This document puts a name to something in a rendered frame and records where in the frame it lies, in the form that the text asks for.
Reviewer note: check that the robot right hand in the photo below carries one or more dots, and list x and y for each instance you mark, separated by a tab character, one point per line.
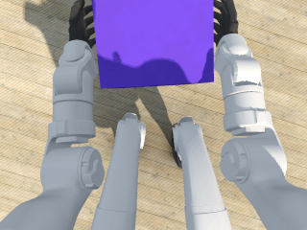
227	19

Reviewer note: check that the robot right upper arm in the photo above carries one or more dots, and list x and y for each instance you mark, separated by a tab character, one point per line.
257	165

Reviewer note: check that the carton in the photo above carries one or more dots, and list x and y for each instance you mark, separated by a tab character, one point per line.
146	43

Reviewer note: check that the right robot shin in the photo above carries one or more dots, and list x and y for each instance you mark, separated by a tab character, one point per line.
188	119

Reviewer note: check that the left robot forearm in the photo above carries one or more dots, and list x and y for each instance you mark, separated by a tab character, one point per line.
72	98

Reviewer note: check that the robot left upper arm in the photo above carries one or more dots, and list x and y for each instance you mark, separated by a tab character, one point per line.
68	176

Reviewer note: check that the right robot forearm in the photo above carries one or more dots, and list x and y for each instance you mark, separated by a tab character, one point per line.
242	88

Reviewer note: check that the right robot foot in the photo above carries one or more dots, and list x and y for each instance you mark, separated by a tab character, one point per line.
177	158

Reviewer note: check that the robot left hand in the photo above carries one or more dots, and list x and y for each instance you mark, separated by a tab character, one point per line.
77	24

